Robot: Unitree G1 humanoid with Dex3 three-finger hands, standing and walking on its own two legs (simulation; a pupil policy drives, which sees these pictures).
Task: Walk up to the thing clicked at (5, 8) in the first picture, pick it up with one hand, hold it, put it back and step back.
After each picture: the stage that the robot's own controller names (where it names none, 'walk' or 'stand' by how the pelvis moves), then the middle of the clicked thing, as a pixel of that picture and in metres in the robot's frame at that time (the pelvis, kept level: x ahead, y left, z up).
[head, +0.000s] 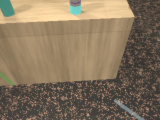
stand; out of the picture +0.90 +0.49 +0.04
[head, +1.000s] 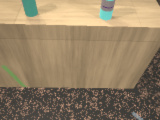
walk; out of the picture +0.83 +0.28 +0.06
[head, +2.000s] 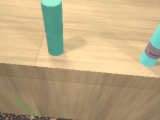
stand; (53, 29) +0.54 +0.14 +0.05
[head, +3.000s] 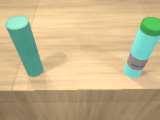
stand; (27, 50) +0.45 +0.23 +0.06
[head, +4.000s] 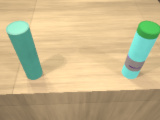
stand; (27, 54) +0.45 +0.23 +0.04
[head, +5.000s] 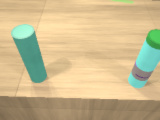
stand; (32, 57) +0.43 +0.21 +0.04
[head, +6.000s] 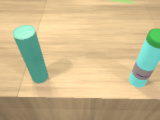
stand; (33, 57) +0.43 +0.21 +0.03
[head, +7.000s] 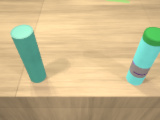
stand; (31, 57) +0.43 +0.22 +0.03
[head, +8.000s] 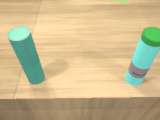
stand; (29, 59) +0.43 +0.23 +0.03
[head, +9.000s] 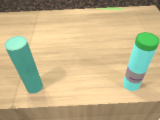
rise first; (26, 68) +0.40 +0.25 +0.04
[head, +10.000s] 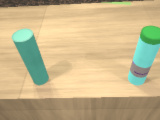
go down; (33, 60) +0.43 +0.24 +0.04
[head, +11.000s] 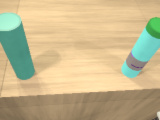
go down; (18, 51) +0.42 +0.22 +0.06
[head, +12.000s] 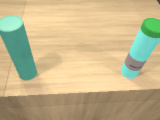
go down; (20, 52) +0.43 +0.23 +0.06
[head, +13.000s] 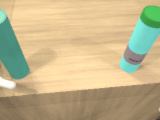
close in; (8, 49) +0.41 +0.24 +0.09
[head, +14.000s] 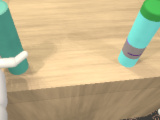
lift; (8, 43) +0.43 +0.23 +0.09
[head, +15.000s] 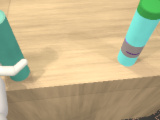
lift; (8, 51) +0.40 +0.23 +0.09
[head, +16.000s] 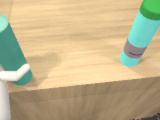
lift; (10, 56) +0.38 +0.22 +0.09
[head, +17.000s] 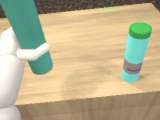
lift; (30, 35) +0.36 +0.15 +0.25
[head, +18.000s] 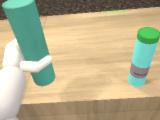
hold; (34, 47) +0.33 +0.16 +0.22
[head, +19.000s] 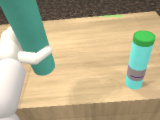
crouch; (32, 36) +0.32 +0.15 +0.27
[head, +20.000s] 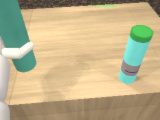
crouch; (14, 34) +0.38 +0.21 +0.21
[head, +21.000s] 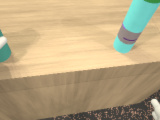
lower; out of the picture +0.46 +0.27 +0.11
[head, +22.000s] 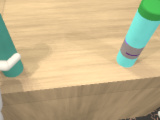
lower; (0, 46) +0.41 +0.25 +0.10
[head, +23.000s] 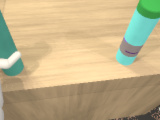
lower; (1, 44) +0.42 +0.24 +0.10
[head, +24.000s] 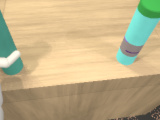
lower; (0, 43) +0.43 +0.25 +0.10
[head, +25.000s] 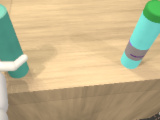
loosen; (7, 47) +0.41 +0.24 +0.09
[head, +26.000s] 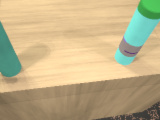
withdraw; out of the picture +0.41 +0.24 +0.09
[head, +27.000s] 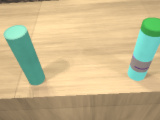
sink last; (27, 59) +0.41 +0.24 +0.07
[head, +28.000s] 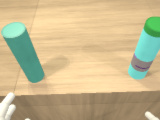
stand; (26, 56) +0.41 +0.24 +0.06
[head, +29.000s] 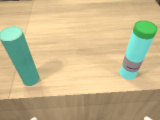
stand; (22, 60) +0.42 +0.25 +0.05
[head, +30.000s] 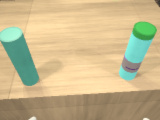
stand; (22, 60) +0.42 +0.25 +0.04
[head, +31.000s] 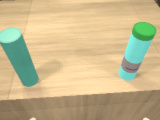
stand; (21, 61) +0.41 +0.25 +0.04
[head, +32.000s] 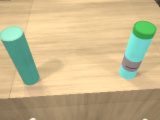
stand; (23, 59) +0.42 +0.25 +0.04
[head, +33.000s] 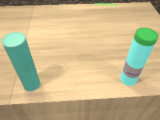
walk; (24, 65) +0.40 +0.24 +0.04
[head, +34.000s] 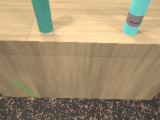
walk; (41, 6) +0.66 +0.21 +0.05
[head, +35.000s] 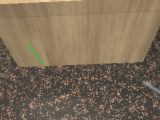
walk; out of the picture +1.03 +0.29 +0.05
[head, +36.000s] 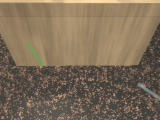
stand; out of the picture +1.08 +0.22 +0.04
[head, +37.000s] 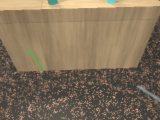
stand; out of the picture +1.09 +0.23 +0.03
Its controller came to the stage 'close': yes
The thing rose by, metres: 0.22
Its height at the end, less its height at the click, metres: +0.00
